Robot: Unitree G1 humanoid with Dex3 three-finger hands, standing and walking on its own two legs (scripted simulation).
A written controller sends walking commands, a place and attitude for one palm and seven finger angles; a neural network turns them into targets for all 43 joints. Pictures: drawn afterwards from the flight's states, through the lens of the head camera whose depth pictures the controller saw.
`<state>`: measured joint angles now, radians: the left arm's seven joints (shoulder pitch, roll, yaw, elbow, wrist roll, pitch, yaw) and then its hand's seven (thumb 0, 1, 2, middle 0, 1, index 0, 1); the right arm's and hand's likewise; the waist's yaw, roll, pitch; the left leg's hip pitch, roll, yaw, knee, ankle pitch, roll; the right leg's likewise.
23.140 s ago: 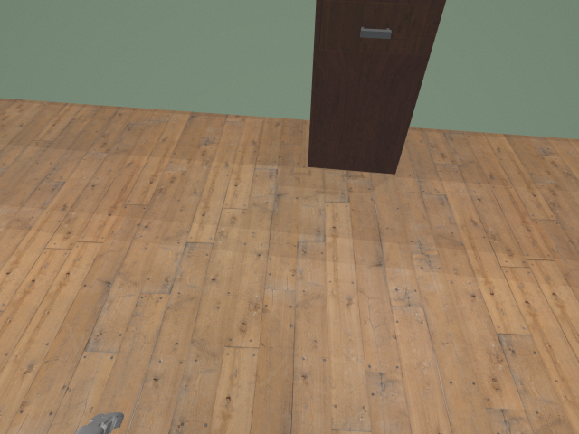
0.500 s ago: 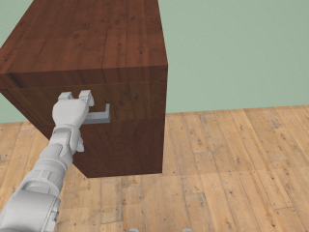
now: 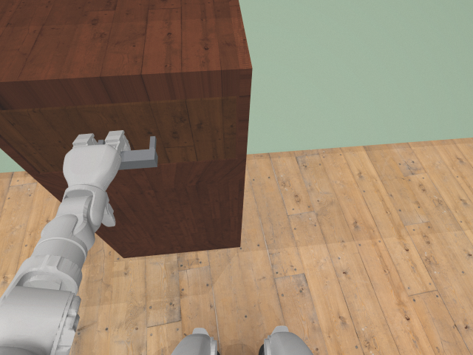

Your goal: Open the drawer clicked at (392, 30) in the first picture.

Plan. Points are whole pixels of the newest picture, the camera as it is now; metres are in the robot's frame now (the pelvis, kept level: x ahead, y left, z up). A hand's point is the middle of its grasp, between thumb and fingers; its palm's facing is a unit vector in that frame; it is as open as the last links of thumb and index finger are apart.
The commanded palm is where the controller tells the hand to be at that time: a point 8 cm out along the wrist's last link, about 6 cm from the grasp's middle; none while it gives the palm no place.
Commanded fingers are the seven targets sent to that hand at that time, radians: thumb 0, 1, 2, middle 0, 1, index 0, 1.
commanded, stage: lower the fingers behind the handle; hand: left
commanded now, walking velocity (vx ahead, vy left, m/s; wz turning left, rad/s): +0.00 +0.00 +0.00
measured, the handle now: (126, 151) +0.48 +0.22 +0.02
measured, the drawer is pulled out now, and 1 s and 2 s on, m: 0.00 0.00 0.10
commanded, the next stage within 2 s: close the thumb around the handle in 0.14 s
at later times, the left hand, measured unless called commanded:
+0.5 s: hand (106, 178) +0.43 +0.25 +0.00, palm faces -0.06 -0.03 -1.00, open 11.9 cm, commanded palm +0.41 +0.24 +0.05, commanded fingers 0.00 0.28 0.64 -0.36 -1.28 -0.36 -1.28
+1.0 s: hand (108, 179) +0.43 +0.25 -0.01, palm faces -0.06 -0.05 -1.00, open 5.7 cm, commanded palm +0.41 +0.24 +0.05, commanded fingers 0.00 0.90 0.90 -0.40 -1.35 -0.40 -1.35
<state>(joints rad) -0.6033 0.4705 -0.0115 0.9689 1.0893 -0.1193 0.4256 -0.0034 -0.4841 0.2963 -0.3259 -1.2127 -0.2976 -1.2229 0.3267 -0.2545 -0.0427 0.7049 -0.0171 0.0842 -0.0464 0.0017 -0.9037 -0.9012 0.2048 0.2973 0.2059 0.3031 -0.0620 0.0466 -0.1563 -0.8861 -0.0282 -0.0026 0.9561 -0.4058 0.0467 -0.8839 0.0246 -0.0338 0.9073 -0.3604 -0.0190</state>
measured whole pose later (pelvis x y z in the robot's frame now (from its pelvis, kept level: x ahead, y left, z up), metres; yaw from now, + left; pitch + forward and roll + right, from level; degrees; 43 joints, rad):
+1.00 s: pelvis +0.04 +0.00 +0.02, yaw +0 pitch +18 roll -1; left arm -0.44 0.41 0.00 0.84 1.08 -0.09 0.44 -0.01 0.69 0.83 -0.39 -1.34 -0.39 -1.35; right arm 0.25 -0.25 -0.05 0.70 -0.02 0.14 -0.04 0.00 -0.90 -0.90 0.21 0.30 0.21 0.30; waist -0.03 0.05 -0.15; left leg -0.74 -0.02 0.00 0.87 -0.44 0.04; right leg -0.75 0.03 -0.02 0.83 -0.39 -0.02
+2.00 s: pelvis +0.05 +0.00 +0.02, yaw -1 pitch +13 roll -1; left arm 0.08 0.32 -0.06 0.32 1.07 0.06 0.43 0.00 0.72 0.78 -0.37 -1.35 -0.40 -1.35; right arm 0.15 -0.23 -0.03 0.61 -0.03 0.11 -0.02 0.00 -0.90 -0.90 0.20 0.30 0.21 0.30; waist 0.02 0.05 -0.14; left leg -0.60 -0.02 0.01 0.82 -0.45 0.04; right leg -0.61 0.03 -0.01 0.79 -0.41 -0.02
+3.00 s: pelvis +0.04 -0.02 +0.00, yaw +0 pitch +11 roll +0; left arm 0.56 0.33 -0.05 -0.06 1.06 0.00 0.49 0.01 0.72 0.77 -0.38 -1.35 -0.42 -1.35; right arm 0.11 -0.23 -0.01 0.54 -0.06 0.10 0.03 0.01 -0.90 -0.90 0.20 0.30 0.21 0.30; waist 0.07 0.04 -0.13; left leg -0.65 -0.02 0.01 0.95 -0.49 0.02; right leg -0.68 0.03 -0.02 0.95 -0.47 -0.04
